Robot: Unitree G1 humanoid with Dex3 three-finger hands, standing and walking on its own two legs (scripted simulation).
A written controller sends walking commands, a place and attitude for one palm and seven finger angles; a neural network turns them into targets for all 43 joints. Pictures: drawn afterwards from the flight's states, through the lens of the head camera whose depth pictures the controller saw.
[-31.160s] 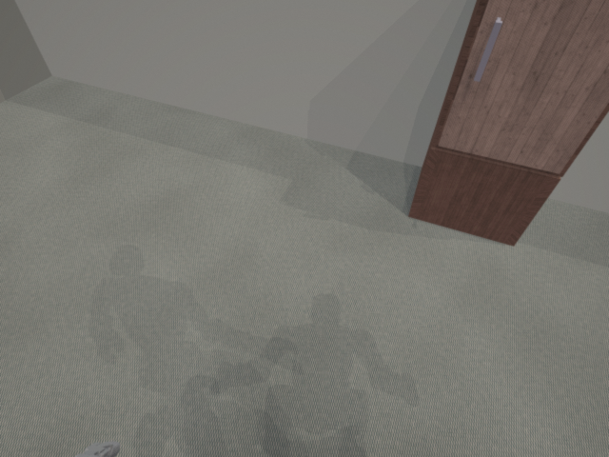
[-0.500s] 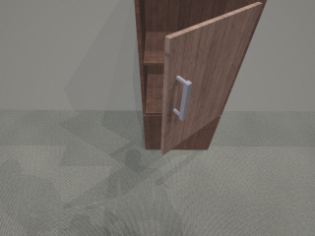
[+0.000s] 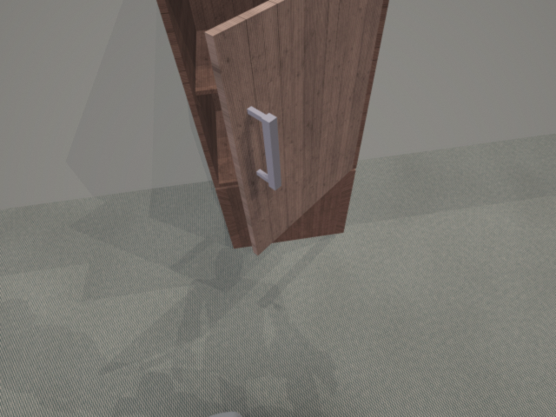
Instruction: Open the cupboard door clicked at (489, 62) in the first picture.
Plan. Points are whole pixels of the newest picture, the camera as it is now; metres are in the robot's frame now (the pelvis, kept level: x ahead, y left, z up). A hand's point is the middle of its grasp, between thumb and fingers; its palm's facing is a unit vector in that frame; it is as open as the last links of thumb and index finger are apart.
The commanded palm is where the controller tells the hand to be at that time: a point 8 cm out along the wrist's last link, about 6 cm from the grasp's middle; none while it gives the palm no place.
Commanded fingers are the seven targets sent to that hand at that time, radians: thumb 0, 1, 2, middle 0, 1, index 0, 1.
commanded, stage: walk to a spot facing it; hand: left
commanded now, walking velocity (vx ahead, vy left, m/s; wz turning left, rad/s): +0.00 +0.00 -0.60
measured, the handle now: (265, 150) +0.54 +0.07 +0.04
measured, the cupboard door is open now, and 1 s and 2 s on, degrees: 38 38 38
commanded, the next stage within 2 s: none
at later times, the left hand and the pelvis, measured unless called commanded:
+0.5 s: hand out of the picture +0.12 +0.24 -0.17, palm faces -0.20 -0.96 -0.21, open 7.4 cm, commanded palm none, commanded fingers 0.00 0.90 0.90 -0.20 -0.30 -0.20 -0.30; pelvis +0.01 +0.05 +0.01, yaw -17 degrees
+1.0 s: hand (222, 359) +0.22 +0.13 -0.15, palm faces -0.60 -0.77 -0.24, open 7.4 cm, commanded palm none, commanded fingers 0.00 0.90 0.90 -0.20 -0.30 -0.20 -0.30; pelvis +0.02 +0.03 +0.01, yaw -37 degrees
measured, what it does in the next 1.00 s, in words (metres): steps on the spot, turning right: left foot, then right foot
